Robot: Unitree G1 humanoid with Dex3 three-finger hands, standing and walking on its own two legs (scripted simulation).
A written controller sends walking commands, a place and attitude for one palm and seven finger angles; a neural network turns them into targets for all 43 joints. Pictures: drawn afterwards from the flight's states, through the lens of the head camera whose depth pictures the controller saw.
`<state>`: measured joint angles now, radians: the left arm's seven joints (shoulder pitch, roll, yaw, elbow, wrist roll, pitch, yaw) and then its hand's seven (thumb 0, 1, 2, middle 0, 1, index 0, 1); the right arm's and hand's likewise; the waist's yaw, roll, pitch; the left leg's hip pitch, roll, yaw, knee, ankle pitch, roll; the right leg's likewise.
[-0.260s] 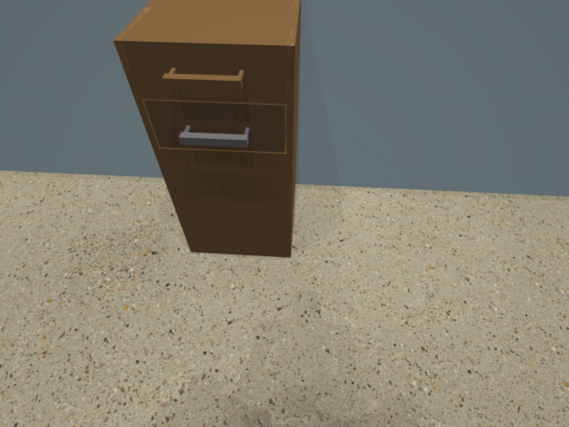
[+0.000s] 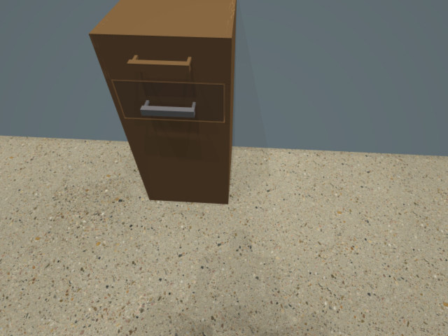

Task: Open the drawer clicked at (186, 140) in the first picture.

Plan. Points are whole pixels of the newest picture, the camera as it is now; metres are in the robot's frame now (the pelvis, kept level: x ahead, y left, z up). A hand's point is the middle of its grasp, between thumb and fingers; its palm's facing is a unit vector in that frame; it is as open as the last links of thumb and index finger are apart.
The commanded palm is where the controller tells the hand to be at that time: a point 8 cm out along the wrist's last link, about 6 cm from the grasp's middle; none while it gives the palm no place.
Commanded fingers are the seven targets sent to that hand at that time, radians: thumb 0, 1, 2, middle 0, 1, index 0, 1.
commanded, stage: stand and wait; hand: left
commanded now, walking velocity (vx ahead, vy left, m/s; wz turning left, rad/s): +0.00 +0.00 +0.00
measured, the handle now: (169, 107) +0.86 +0.24 -0.12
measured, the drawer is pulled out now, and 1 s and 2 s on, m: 0.00 0.00 0.00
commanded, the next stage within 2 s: look at it before walking up in 0.02 s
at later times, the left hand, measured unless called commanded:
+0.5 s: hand out of the picture -0.02 +0.16 -0.18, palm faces +0.04 -0.98 -0.18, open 7.4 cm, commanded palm none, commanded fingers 0.00 0.90 0.90 -0.20 -0.30 -0.20 -0.30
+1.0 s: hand out of the picture -0.01 +0.17 -0.19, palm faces +0.09 -0.99 -0.14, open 7.4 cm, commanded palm none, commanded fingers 0.00 0.90 0.90 -0.20 -0.30 -0.20 -0.30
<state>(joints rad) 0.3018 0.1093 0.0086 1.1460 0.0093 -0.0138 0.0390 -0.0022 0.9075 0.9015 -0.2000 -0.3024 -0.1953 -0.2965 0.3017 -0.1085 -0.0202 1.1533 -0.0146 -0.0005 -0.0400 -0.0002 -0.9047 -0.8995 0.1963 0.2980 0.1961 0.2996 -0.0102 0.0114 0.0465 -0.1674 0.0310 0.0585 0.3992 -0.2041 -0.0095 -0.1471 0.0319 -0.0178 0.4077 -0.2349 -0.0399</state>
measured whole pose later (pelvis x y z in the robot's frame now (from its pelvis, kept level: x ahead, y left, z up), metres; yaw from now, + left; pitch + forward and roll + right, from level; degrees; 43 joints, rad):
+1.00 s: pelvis +0.04 +0.02 -0.01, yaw +0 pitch -1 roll +0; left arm 0.39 0.11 0.05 1.13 0.02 0.00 0.02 0.00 0.91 0.90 -0.20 -0.30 -0.20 -0.30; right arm 0.37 -0.11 -0.04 1.14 -0.03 -0.01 -0.02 0.00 -0.91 -0.90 0.20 0.30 0.20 0.30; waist 0.00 -0.02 0.02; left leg -0.19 0.01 0.07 0.56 -0.36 0.01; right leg -0.17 0.01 -0.01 0.57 -0.39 -0.04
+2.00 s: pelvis +0.34 +0.00 -0.01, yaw +1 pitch +0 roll +2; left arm 0.22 0.16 0.05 1.05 0.01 0.04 0.03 0.00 0.92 0.90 -0.20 -0.30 -0.20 -0.30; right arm 0.18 -0.15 -0.04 1.02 -0.02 0.00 -0.04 0.00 -0.92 -0.90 0.20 0.30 0.20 0.30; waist 0.01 -0.02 0.12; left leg -0.22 0.03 0.09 0.53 -0.30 -0.01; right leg -0.30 -0.03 -0.03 0.79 -0.52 0.00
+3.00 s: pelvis +0.31 +0.06 -0.01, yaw -1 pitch -2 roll +0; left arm 0.25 0.24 0.00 0.98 0.02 0.02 0.03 0.00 0.91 0.90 -0.20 -0.30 -0.20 -0.30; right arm 0.28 -0.19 0.00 0.98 -0.02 0.00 -0.01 0.00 -0.90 -0.90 0.20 0.30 0.20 0.30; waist -0.01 0.00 -0.01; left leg -0.19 -0.06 0.06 0.49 -0.26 0.08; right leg -0.21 -0.05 0.04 0.48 -0.24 0.04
